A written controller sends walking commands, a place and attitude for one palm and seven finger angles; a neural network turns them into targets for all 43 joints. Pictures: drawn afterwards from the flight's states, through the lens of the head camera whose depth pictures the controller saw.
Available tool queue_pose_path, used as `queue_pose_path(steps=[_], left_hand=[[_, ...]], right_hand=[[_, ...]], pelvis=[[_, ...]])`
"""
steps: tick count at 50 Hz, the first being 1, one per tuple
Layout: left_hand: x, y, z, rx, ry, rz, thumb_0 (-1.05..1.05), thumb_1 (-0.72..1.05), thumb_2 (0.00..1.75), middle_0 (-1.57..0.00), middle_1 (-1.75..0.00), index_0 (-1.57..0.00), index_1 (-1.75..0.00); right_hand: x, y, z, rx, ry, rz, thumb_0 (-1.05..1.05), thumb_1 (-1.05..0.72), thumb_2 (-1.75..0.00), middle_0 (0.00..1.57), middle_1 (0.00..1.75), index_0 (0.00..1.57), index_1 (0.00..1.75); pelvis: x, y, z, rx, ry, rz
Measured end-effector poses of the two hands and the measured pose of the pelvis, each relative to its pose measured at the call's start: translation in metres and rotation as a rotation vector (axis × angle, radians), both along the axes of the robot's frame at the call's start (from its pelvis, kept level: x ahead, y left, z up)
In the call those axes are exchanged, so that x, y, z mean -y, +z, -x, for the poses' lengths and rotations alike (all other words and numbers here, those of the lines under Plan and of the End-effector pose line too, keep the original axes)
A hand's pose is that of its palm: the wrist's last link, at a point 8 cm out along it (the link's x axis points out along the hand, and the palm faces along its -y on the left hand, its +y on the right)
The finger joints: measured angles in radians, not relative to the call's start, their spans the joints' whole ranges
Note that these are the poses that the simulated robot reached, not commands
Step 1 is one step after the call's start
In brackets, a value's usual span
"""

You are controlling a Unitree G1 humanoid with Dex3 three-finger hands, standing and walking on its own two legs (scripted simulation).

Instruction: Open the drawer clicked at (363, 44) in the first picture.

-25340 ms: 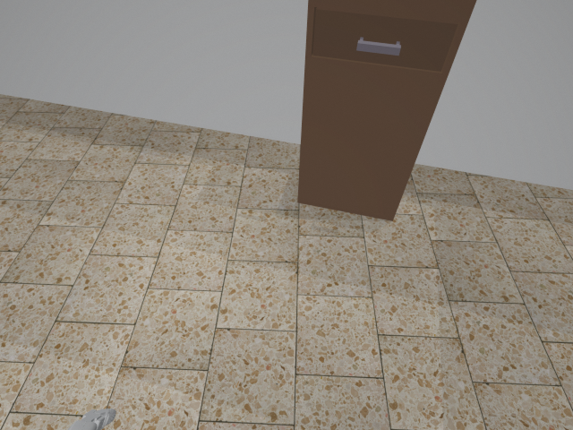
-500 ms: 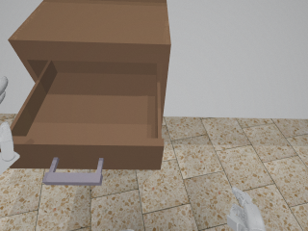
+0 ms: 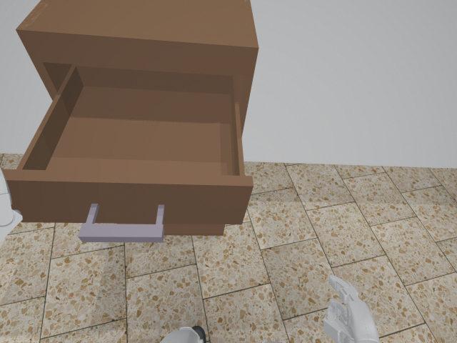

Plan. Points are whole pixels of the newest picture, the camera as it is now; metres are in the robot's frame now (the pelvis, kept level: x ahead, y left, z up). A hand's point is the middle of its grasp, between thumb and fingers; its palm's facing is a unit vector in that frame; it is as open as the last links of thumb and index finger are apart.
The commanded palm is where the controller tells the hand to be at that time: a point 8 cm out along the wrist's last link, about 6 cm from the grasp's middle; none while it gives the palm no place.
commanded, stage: step back with the hand held close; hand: left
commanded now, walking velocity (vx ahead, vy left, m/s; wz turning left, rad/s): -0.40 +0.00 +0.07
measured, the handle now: (125, 221) +0.29 +0.20 +0.03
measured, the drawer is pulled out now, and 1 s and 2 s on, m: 0.29 0.29 0.29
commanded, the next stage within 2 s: stop stepping back and stand still in 0.18 s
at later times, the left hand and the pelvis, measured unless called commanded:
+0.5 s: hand (10, 324) +0.12 +0.21 +0.20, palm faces +0.33 -0.81 -0.48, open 7.4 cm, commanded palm +0.03 +0.25 +0.22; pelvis -0.10 -0.02 +0.00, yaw -1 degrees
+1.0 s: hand out of the picture +0.05 +0.22 +0.21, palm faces +0.43 -0.78 -0.45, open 7.4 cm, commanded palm -0.02 +0.26 +0.22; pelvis -0.14 -0.02 +0.00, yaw +2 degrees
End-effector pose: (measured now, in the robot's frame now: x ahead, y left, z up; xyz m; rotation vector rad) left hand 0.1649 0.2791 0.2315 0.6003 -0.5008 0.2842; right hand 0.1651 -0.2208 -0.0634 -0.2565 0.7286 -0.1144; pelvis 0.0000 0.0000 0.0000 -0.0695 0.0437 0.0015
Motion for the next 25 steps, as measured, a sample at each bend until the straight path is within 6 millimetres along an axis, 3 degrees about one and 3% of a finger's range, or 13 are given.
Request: queue_pose_path(steps=[7,14,20,25], left_hand=[[0.024,0.004,0.016,0.002,-0.095,-0.013,0.02,0.89,0.90,-0.22,-0.30,-0.22,-0.31],[0.048,0.009,0.055,-0.022,-0.148,-0.070,0.02,0.88,0.90,-0.22,-0.30,-0.22,-0.31],[0.031,-0.002,0.072,-0.062,-0.047,-0.026,0.01,0.88,0.90,-0.22,-0.30,-0.22,-0.31],[0.032,-0.011,0.083,-0.091,-0.026,0.026,0.02,0.88,0.90,-0.22,-0.30,-0.22,-0.31]], right_hand=[[0.002,0.002,0.025,0.010,0.024,-0.021,0.01,-0.90,-0.90,0.20,0.30,0.20,0.30],[0.025,-0.014,0.061,-0.020,-0.012,-0.043,0.01,-0.90,-0.90,0.20,0.30,0.20,0.30],[0.042,-0.009,0.093,-0.034,-0.096,-0.006,0.01,-0.90,-0.90,0.20,0.30,0.20,0.30],[0.045,-0.003,0.117,0.003,-0.095,-0.011,0.01,-0.90,-0.90,0.20,0.30,0.20,0.30]], pelvis=[[0.012,0.002,0.030,-0.043,-0.017,0.006],[0.024,-0.004,0.064,-0.011,-0.015,-0.010],[0.019,-0.003,0.071,0.006,-0.024,-0.030],[0.022,-0.002,0.101,0.032,-0.022,-0.060]])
